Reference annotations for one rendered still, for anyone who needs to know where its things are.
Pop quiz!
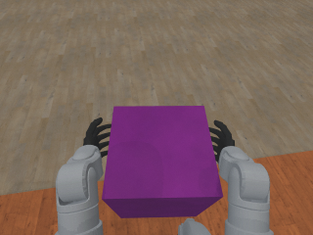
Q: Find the carton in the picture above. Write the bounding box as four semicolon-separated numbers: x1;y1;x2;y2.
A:
102;106;224;218

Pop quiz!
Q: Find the robot left hand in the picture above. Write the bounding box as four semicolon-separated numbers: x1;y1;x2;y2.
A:
83;117;112;158

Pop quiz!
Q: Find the right robot shin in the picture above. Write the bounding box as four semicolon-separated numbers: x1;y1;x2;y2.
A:
185;218;195;222

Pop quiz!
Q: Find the robot right forearm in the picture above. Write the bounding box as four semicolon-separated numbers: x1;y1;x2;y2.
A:
218;146;274;235

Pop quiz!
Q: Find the robot left forearm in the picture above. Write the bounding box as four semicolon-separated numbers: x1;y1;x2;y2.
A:
55;145;104;235

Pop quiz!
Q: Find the right robot thigh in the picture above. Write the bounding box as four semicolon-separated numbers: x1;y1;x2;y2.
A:
178;220;211;235

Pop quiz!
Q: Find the robot right hand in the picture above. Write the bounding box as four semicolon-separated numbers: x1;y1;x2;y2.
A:
208;120;235;163

